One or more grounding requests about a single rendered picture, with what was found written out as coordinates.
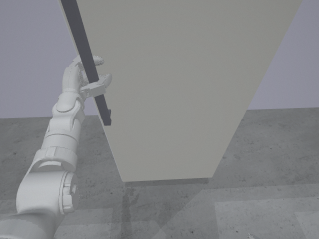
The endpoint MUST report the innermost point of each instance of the robot left forearm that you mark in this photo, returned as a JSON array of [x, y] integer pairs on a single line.
[[61, 140]]

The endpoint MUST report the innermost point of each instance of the fridge door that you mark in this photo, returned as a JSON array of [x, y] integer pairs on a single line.
[[184, 73]]

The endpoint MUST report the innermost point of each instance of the handle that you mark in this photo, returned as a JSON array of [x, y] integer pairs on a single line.
[[74, 19]]

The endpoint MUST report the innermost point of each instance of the robot left upper arm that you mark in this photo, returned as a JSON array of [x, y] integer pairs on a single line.
[[44, 199]]

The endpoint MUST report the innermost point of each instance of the left robot hand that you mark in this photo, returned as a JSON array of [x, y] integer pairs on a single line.
[[74, 81]]

